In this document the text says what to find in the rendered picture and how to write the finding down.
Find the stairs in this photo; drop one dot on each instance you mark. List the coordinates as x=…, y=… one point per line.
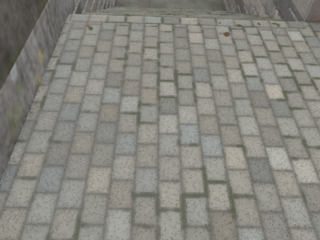
x=178, y=13

